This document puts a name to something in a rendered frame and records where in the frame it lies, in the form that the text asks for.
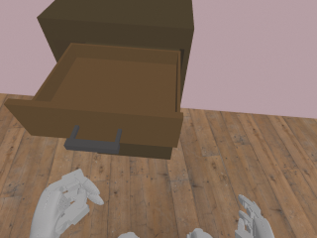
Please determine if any handle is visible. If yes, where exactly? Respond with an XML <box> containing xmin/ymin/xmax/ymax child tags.
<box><xmin>64</xmin><ymin>125</ymin><xmax>122</xmax><ymax>155</ymax></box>

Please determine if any cabinet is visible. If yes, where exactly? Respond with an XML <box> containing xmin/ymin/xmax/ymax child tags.
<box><xmin>37</xmin><ymin>0</ymin><xmax>194</xmax><ymax>160</ymax></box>

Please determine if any robot right hand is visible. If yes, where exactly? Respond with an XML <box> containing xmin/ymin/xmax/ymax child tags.
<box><xmin>235</xmin><ymin>194</ymin><xmax>274</xmax><ymax>238</ymax></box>

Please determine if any right robot shin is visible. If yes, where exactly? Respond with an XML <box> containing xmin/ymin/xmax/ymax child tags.
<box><xmin>193</xmin><ymin>228</ymin><xmax>203</xmax><ymax>232</ymax></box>

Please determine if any robot left hand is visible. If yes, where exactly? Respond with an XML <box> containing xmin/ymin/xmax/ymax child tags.
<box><xmin>29</xmin><ymin>169</ymin><xmax>104</xmax><ymax>238</ymax></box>

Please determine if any drawer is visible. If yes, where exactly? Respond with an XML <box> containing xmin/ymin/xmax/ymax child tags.
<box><xmin>4</xmin><ymin>43</ymin><xmax>183</xmax><ymax>148</ymax></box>

